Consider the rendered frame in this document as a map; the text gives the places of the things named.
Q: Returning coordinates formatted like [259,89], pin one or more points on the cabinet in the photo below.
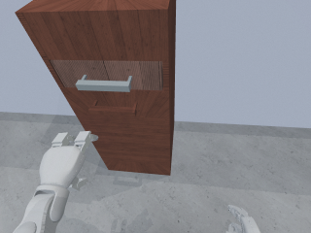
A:
[114,30]

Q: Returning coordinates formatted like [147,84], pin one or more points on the drawer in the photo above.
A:
[146,75]

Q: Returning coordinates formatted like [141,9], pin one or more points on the robot right hand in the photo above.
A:
[248,224]

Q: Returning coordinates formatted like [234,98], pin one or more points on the left robot forearm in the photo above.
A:
[45,210]

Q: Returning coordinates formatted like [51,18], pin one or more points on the handle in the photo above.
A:
[94,85]
[112,111]

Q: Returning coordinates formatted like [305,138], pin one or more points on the robot left hand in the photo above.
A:
[62,163]

